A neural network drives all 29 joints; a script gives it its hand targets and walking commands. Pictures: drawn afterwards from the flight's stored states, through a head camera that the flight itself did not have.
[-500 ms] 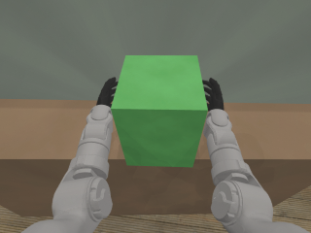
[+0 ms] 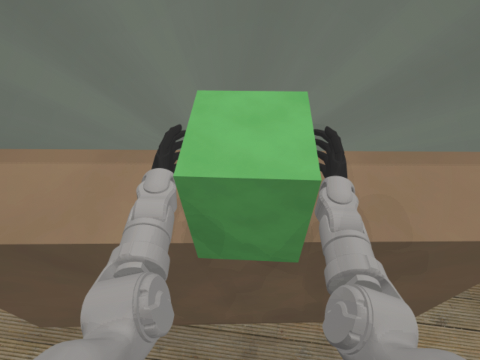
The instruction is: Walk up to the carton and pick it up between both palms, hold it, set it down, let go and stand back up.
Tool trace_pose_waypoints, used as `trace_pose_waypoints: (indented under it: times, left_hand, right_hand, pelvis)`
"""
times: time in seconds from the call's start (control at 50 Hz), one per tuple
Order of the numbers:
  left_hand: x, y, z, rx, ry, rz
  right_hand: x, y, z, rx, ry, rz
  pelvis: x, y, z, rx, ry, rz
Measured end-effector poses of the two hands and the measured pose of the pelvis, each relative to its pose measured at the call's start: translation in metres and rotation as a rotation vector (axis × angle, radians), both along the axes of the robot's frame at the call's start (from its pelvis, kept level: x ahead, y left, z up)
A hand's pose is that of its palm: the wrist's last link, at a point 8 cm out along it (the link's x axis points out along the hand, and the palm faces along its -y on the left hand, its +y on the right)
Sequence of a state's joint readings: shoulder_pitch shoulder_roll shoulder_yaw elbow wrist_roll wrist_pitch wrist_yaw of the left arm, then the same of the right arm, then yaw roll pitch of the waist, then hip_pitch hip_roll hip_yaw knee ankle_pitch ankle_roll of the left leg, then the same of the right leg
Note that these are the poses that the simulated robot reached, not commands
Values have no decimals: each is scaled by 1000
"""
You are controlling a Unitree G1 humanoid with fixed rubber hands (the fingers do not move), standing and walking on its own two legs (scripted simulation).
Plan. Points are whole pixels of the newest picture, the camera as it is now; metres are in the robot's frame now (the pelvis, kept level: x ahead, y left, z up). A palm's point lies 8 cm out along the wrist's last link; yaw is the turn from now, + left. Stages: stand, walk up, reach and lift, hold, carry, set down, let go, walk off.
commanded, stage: set down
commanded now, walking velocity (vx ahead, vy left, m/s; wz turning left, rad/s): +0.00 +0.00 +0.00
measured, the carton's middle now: (249, 179) +0.43 -0.05 +0.04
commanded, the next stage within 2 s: none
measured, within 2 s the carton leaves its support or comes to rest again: neither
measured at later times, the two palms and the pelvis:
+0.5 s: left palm (164, 169) +0.43 +0.11 +0.08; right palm (331, 175) +0.39 -0.18 +0.09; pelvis +0.00 +0.00 +0.00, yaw +0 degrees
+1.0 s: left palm (167, 169) +0.43 +0.10 +0.08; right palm (331, 178) +0.39 -0.18 +0.08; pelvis +0.00 +0.00 +0.00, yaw +0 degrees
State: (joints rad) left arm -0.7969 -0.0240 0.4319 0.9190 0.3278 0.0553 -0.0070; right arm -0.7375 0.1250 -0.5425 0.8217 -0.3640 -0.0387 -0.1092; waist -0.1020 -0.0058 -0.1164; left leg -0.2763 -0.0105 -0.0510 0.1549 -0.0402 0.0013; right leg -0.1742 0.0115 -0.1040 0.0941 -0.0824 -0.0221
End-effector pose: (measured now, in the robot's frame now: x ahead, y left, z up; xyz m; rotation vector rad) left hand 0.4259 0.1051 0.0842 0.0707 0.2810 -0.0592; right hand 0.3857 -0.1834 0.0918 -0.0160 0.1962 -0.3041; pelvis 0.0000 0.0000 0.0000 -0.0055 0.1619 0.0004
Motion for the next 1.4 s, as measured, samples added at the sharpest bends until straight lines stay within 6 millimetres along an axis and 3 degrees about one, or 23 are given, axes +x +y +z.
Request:
trace_pose_waypoints:
  times: [1.4]
  left_hand:
    - [11, -2, -19, -21, -51, -7]
  right_hand:
    - [3, -2, -17, -52, -31, 7]
  pelvis:
    - [-2, -3, 0, 3, 13, -14]
